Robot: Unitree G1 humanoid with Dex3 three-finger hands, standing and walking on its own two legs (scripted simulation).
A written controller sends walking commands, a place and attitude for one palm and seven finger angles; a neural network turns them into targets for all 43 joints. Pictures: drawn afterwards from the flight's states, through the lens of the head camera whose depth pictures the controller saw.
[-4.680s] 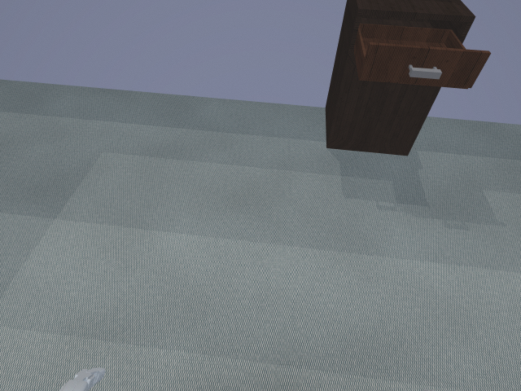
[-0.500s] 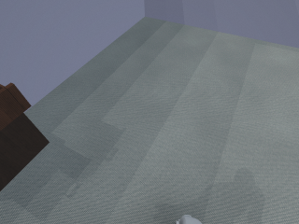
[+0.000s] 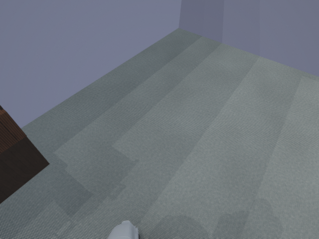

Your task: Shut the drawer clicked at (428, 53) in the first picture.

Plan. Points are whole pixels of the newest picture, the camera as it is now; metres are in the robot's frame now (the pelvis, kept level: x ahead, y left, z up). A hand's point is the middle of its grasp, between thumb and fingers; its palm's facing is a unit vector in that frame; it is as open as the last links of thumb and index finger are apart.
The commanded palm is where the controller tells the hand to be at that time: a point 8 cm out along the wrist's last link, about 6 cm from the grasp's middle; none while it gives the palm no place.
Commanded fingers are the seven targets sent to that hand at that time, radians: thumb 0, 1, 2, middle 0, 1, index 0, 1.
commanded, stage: turn to face it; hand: left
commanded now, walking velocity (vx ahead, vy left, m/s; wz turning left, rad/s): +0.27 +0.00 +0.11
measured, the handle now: out of the picture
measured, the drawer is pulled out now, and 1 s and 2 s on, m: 0.29 0.29 0.29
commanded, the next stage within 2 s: take the last steps up to it in 1.66 s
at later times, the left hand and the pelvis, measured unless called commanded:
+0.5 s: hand (91, 198) +0.25 +0.24 -0.15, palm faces +0.17 -0.96 -0.22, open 7.3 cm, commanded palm none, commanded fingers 0.00 0.90 0.90 -0.20 -0.30 -0.20 -0.30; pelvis +0.14 +0.03 +0.00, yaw +9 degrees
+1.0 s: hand out of the picture +0.09 +0.23 -0.17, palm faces +0.51 -0.82 -0.27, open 7.4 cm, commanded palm none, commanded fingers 0.00 0.90 0.90 -0.20 -0.30 -0.20 -0.30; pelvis +0.17 +0.03 -0.01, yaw +29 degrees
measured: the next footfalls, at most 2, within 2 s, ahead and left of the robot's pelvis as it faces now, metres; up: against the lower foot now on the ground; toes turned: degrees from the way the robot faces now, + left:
left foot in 0.08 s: +0.19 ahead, +0.12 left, +0.00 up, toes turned +11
right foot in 0.58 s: +0.23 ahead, -0.10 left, +0.00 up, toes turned +8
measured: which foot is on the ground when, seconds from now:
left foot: up 0.00-0.06, down 0.08-0.60, up 0.62-1.00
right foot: down 0.00-0.08, up 0.10-0.56, down 0.58-1.00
